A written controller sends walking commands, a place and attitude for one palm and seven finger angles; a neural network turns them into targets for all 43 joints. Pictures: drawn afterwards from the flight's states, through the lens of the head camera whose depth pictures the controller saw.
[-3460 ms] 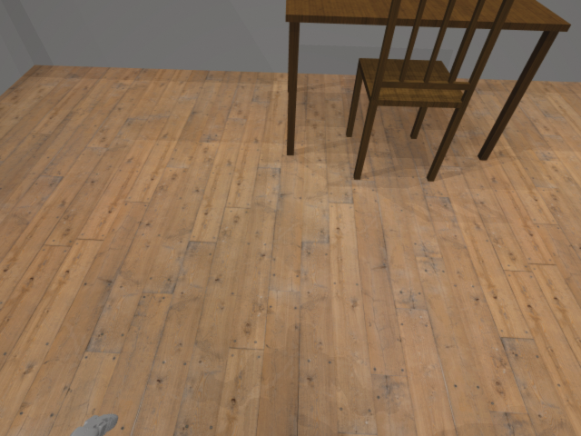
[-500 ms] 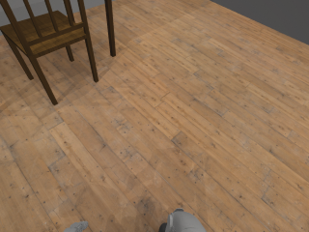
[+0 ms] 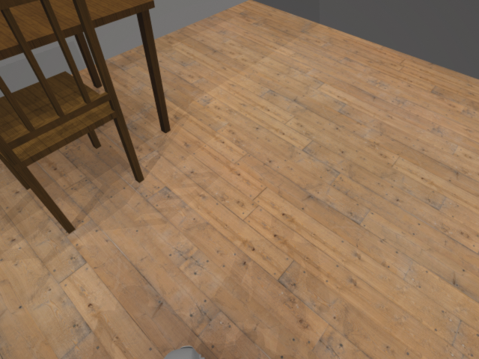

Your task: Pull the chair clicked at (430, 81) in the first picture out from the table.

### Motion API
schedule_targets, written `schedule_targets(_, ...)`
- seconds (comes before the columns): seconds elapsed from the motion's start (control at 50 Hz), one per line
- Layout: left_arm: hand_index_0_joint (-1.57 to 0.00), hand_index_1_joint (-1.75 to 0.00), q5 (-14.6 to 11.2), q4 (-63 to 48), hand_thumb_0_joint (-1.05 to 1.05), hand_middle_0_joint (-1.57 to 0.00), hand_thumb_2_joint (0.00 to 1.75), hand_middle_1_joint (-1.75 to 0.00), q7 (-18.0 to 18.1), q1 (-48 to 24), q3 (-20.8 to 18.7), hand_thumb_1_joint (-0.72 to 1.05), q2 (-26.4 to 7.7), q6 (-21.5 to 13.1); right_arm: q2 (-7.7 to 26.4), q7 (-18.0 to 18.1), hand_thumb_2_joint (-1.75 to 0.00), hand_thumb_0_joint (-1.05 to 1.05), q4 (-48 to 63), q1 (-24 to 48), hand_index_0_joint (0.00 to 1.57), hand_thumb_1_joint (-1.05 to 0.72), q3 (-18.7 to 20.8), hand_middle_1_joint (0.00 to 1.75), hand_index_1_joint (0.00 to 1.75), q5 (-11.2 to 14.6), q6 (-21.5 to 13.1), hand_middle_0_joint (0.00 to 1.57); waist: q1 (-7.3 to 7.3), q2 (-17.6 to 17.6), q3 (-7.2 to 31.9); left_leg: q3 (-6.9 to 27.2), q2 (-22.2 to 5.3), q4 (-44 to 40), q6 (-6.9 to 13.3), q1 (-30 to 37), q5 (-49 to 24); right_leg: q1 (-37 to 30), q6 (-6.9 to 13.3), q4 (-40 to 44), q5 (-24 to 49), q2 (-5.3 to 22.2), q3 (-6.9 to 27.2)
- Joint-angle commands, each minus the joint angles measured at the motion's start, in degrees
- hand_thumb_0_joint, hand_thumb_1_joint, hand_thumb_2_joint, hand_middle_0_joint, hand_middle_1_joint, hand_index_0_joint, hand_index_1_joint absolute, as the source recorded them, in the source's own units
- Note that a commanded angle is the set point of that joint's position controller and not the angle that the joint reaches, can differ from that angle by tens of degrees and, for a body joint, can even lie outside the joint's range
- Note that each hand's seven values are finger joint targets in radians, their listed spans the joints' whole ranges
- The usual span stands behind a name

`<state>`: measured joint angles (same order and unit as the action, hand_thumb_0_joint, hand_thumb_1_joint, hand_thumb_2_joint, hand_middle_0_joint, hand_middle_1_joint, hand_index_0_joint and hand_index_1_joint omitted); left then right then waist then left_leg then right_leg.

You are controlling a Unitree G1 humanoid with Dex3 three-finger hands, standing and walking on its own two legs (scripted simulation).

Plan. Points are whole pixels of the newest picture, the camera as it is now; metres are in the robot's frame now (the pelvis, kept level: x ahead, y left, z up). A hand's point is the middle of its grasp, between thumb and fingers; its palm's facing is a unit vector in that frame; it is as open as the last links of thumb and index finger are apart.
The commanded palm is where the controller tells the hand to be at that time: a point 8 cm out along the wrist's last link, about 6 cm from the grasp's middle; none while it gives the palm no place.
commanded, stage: walk to a spot facing it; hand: left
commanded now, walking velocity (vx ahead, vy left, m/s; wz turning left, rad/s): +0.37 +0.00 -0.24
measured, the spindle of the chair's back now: (36, 69) +0.85 +0.70 -0.03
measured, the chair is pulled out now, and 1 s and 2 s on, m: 0.00 0.00 0.00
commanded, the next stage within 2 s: turn to face it in 1.24 s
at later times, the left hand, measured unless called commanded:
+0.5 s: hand (188, 256) +0.35 +0.14 -0.16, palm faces -0.14 -0.96 -0.22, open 7.4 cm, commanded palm none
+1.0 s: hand (191, 222) +0.45 +0.16 -0.17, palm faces -0.11 -0.99 -0.12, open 7.4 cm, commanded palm none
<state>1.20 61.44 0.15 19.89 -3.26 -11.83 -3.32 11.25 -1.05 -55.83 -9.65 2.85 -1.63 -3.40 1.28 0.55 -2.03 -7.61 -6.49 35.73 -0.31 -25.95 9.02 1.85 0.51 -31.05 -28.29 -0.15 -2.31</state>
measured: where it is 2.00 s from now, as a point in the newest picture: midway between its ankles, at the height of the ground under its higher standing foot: (270, 249)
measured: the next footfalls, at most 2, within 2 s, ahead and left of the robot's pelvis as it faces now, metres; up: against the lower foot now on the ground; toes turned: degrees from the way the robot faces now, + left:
right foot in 0.46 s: +0.34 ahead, -0.15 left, +0.00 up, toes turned -18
left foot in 0.88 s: +0.56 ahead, +0.07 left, +0.00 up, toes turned +2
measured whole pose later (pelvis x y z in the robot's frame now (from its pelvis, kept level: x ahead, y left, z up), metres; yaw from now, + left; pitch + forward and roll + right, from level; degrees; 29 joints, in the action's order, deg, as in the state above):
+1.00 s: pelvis +0.46 -0.01 +0.01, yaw -11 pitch -2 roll -2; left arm 1.6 65.6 -0.7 20.3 -3.5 -9.1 -0.9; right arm 8.8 -0.4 -57.6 -11.3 2.7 -1.7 -4.3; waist 1.0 1.8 -2.0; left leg -12.0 -5.8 34.4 2.5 -18.0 14.9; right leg 18.1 1.0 -63.2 -24.3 3.3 -4.0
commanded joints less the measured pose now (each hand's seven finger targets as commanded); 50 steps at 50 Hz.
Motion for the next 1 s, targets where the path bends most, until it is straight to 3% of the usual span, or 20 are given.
schedule_targets(0.0, -0.2, -0.3, -0.9, -5.3, 0.0, -0.2, 0.9, -0.3, -0.1, 1.3, -0.6, 0.9, -3.7, -1.3, 15.4, 1.5, -0.9, 0.0, -3.8, -25.2, 0.2, -0.9, 3.2, 0.3, 0.3, -0.7, -0.6, 0.2, -8.99, -17.2, 15.4, 32.5, -23.8, -17.5, 11.5, 40.1, -5.8, 31.3, 2.2, -44.7, -4.2, -1.7, 2.4)
schedule_targets(0.02, -0.2, -0.3, -0.8, -5.1, 0.0, -0.2, 0.9, -0.3, 0.1, -2.0, -0.8, 0.9, -4.4, -0.8, 12.6, 1.7, -0.9, 0.0, -3.5, -21.0, 0.2, -0.9, 2.8, 0.3, 0.3, -0.4, -0.4, 0.2, -8.13, -16.5, 10.3, 29.2, -22.2, -19.5, 10.4, 33.6, -0.8, 33.7, 2.3, -48.8, -0.4, 2.0, 4.6)
schedule_targets(0.06, -0.2, -0.3, -0.2, -5.4, 0.0, -0.2, 0.9, -0.3, -0.8, -6.1, -1.1, 0.9, -2.9, -0.2, 6.7, 1.9, -0.9, 0.0, -2.0, -13.6, 0.2, -0.9, 1.1, 0.3, 0.3, -0.5, -1.2, 0.2, -5.33, -6.9, -1.8, 19.1, -18.6, -21.1, 8.3, 20.9, -2.4, 35.7, 1.5, -47.0, 7.2, 5.7, 4.3)
schedule_targets(0.12, -0.2, -0.3, 0.2, -4.0, 0.0, -0.2, 0.9, -0.3, -1.1, -1.7, -0.7, 0.9, 0.0, 1.8, 4.5, 2.1, -0.9, 0.0, -2.6, -10.7, 0.2, -0.9, 0.8, 0.3, 0.3, -0.2, -1.9, 0.2, -1.3, -5.9, -1.8, 6.7, -14.6, -22.1, 6.1, 14.9, -3.8, 30.7, 0.6, -40.9, 10.5, 6.6, 2.7)
schedule_targets(0.16, -0.2, -0.3, 0.4, -4.6, 0.0, -0.2, 0.9, -0.3, -1.4, -1.6, -0.9, 0.9, 0.9, 2.9, 4.2, 2.1, -0.9, 0.0, -2.5, -9.6, 0.2, -0.9, 1.1, 0.3, 0.3, 0.0, -1.9, 0.2, -0.33, -7.9, -3.2, 3.0, -13.4, -25.1, 6.4, 12.0, 0.6, 30.4, -0.2, -35.1, 12.8, 7.6, 1.4)
schedule_targets(0.34, -0.2, -0.3, 0.6, -7.5, 0.0, -0.2, 0.9, -0.3, -2.0, -11.5, -0.8, 0.9, 0.8, 1.8, 6.0, 1.6, -0.9, 0.0, -5.4, -14.9, 0.2, -0.9, 2.0, 0.3, 0.3, -0.3, -0.8, 0.2, -3.28, -8.2, -4.4, -3.2, -12.7, -21.4, 6.0, 23.0, -7.4, 27.0, -0.1, -6.7, 17.2, 5.1, -6.1)
schedule_targets(0.36, -0.2, -0.3, 0.6, -7.2, 0.0, -0.2, 0.9, -0.3, -1.9, -10.1, -1.0, 0.9, 0.3, 1.5, 6.3, 1.7, -0.9, 0.0, -5.6, -14.7, 0.2, -0.9, 2.0, 0.3, 0.3, -0.3, -0.6, 0.2, -2.38, -7.0, -3.4, -3.3, -13.1, -18.4, 5.7, 23.2, -11.6, 23.4, 0.7, -5.1, 16.4, 4.1, -6.8)
schedule_targets(0.4, -0.2, -0.3, 0.9, -3.1, 0.0, -0.2, 0.9, -0.3, -1.6, 2.1, -1.7, 0.9, -2.4, 0.5, 7.0, 1.5, -0.9, 0.0, -5.5, -13.5, 0.2, -0.9, 1.9, 0.3, 0.3, 0.1, -0.4, 0.2, 3.53, -2.6, 3.2, -7.5, -9.5, -1.2, 3.2, 21.3, -22.6, 6.9, 2.4, 1.0, 17.9, 0.4, -8.9)
schedule_targets(0.42, -0.2, -0.3, 1.2, -0.8, 0.0, -0.2, 0.9, -0.3, -0.9, 9.4, -3.0, 0.9, -7.5, -0.2, 4.9, 0.8, -0.9, 0.0, -5.2, -14.0, 0.2, -0.9, 1.5, 0.3, 0.3, 0.7, -0.5, 0.2, 6.73, 6.5, 8.7, -9.3, -6.2, 14.5, 1.3, 10.3, -12.7, -5.9, 5.1, 3.8, 14.5, 9.0, 2.2)
schedule_targets(0.44, -0.2, -0.3, 0.6, 0.4, 0.0, -0.2, 0.9, -0.3, -0.2, 14.5, -4.5, 0.9, -13.8, -0.5, 1.0, 0.7, -0.9, 0.0, -2.8, -14.4, 0.2, -0.9, 0.4, 0.3, 0.3, 1.1, -0.8, 0.2, 6.98, 20.3, 12.9, -6.1, 2.9, 31.6, -1.2, -5.7, 21.6, -15.7, 11.4, 11.2, 17.2, 23.3, 28.1)
schedule_targets(0.46, -0.2, -0.3, -0.5, 0.2, 0.0, -0.2, 0.9, -0.3, 0.2, 13.1, -4.4, 0.9, -14.2, -0.1, 2.9, 0.9, -0.9, 0.0, -1.5, -10.0, 0.2, -0.9, 0.8, 0.3, 0.3, 1.2, -0.3, 0.2, 6.65, 14.1, 10.4, 2.4, 1.7, 39.7, 0.2, -10.2, 23.8, -13.2, 13.3, 15.9, 14.6, 25.3, 31.8)
schedule_targets(0.52, -0.2, -0.3, -0.3, -2.8, 0.0, -0.2, 0.9, -0.3, 0.7, 0.0, -2.4, 0.9, -6.9, -0.4, 2.0, 0.9, -0.9, 0.0, -2.2, -6.6, 0.2, -0.9, 1.0, 0.3, 0.3, 0.6, -0.1, 0.2, 1.55, 3.4, 1.4, 6.4, -4.3, 38.8, 0.2, -9.3, 10.8, 4.5, 10.0, 18.0, 10.8, 20.8, 18.3)
schedule_targets(0.58, -0.2, -0.3, 0.2, -2.3, 0.0, -0.2, 0.9, -0.3, 0.7, -1.7, -0.9, 0.9, -3.6, -1.2, -0.4, 0.7, -0.9, 0.0, -3.9, -10.5, 0.2, -0.9, 0.5, 0.3, 0.3, 0.0, 1.6, 0.2, -2.0, 4.2, -0.4, 4.1, -4.2, 29.5, -1.1, -3.0, 7.9, 13.3, 7.6, 19.8, 17.4, 16.7, 6.9)
schedule_targets(0.78, -0.2, -0.3, 0.3, 0.4, 0.0, -0.2, 0.9, -0.3, 0.5, 1.8, -1.2, 0.9, -5.6, -1.4, 0.3, -0.9, -0.9, 0.0, 0.5, -0.3, 0.2, -0.9, 0.6, 0.3, 0.3, 0.4, 0.4, 0.2, -0.33, 5.7, -3.9, -0.2, -1.7, 2.4, -1.1, 0.2, 3.0, 7.7, 7.4, 18.5, 16.9, 15.9, 4.1)
schedule_targets(0.84, -0.2, -0.3, 0.0, 0.4, 0.0, -0.2, 0.9, -0.3, 0.4, 1.0, -1.4, 0.9, -5.2, -0.9, 3.4, -0.2, -0.9, 0.0, -2.1, -9.4, 0.2, -0.9, 1.5, 0.3, 0.3, 0.0, -0.5, 0.2, -4.98, -2.4, -0.6, -1.7, 0.7, -5.8, -0.3, 17.5, 2.0, 12.3, 5.0, 5.0, 21.8, 12.3, 0.1)
schedule_targets(0.86, -0.2, -0.3, -0.2, -0.3, 0.0, -0.2, 0.9, -0.3, 0.1, 1.9, -1.1, 0.9, -3.0, -0.7, 8.3, 0.5, -0.9, 0.0, -4.2, -17.3, 0.2, -0.9, 2.6, 0.3, 0.3, -0.6, -0.9, 0.2, -7.84, -12.5, 3.8, 9.2, -6.6, -11.4, 2.2, 28.0, 7.4, 19.2, 2.3, -10.1, 18.6, 7.0, -3.9)
schedule_targets(0.88, -0.2, -0.3, -0.7, -1.9, 0.0, -0.2, 0.9, -0.3, -0.4, 2.0, -0.4, 0.9, -0.1, -0.6, 14.1, 1.0, -0.9, 0.0, -5.5, -23.3, 0.2, -0.9, 4.1, 0.3, 0.3, -0.8, -0.9, 0.2, -8.79, -26.1, 6.3, 27.9, -19.9, -21.1, 6.8, 33.7, 12.0, 30.5, 0.0, -28.2, -3.4, 0.1, -7.1)
schedule_targets(0.9, -0.2, -0.3, -0.1, -3.5, 0.0, -0.2, 0.9, -0.3, -0.2, -1.6, -0.7, 0.9, -1.9, -0.5, 13.1, 1.5, -0.9, 0.0, -5.6, -22.8, 0.2, -0.9, 3.4, 0.3, 0.3, -0.5, -0.1, 0.2, -8.7, -18.9, 4.2, 31.3, -22.0, -24.3, 9.1, 30.6, 17.4, 34.0, 1.1, -36.8, -4.1, 1.9, -0.4)
schedule_targets(0.94, -0.2, -0.3, 0.3, -2.6, 0.0, -0.2, 0.9, -0.3, -0.7, -4.2, -1.0, 0.9, -1.1, 0.0, 7.6, 1.8, -0.9, 0.0, -3.5, -14.5, 0.2, -0.9, 2.2, 0.3, 0.3, -0.2, -0.5, 0.2, -5.8, -11.3, -1.9, 23.4, -19.0, -25.9, 6.8, 20.4, 19.8, 35.9, 1.4, -42.4, 5.2, 6.2, 1.5)
schedule_targets(0.98, -0.2, -0.3, 0.6, -1.3, 0.0, -0.2, 0.9, -0.3, -1.1, -2.1, -1.0, 0.9, 0.5, 0.9, 4.2, 2.1, -0.9, 0.0, -2.7, -10.7, 0.2, -0.9, 1.0, 0.3, 0.3, -0.2, -1.3, 0.2, -2.64, -6.4, -3.8, 13.3, -15.7, -26.3, 4.3, 16.0, 11.1, 32.9, 0.5, -40.8, 11.7, 7.6, 2.2)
